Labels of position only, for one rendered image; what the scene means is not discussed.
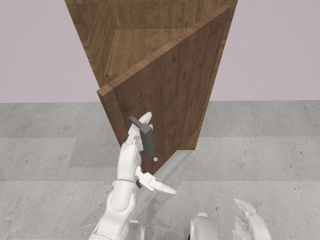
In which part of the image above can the robot left forearm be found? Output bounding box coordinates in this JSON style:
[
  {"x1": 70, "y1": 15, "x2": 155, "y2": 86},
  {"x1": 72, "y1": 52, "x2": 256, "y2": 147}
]
[{"x1": 88, "y1": 179, "x2": 138, "y2": 240}]

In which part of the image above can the robot right hand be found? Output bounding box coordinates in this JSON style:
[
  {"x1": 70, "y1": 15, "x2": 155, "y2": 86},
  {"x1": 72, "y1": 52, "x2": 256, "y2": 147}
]
[{"x1": 232, "y1": 198, "x2": 272, "y2": 240}]

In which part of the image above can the handle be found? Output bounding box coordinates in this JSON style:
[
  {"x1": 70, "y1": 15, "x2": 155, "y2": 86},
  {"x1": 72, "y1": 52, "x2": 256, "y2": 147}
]
[{"x1": 129, "y1": 115, "x2": 155, "y2": 159}]

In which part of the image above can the cupboard door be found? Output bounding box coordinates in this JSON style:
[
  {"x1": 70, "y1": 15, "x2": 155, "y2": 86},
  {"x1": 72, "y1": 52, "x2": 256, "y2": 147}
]
[{"x1": 96, "y1": 5, "x2": 231, "y2": 189}]

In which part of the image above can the robot left hand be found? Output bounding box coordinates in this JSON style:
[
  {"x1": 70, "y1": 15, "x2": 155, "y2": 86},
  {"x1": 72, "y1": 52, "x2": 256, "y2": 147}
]
[{"x1": 117, "y1": 111, "x2": 177, "y2": 196}]

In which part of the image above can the robot right shin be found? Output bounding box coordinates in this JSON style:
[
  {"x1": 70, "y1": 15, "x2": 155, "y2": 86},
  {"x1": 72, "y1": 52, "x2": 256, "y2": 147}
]
[{"x1": 197, "y1": 212, "x2": 208, "y2": 217}]

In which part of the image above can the right robot thigh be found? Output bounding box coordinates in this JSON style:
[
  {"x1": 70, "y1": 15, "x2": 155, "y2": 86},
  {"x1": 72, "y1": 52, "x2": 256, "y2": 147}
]
[{"x1": 190, "y1": 216, "x2": 223, "y2": 240}]

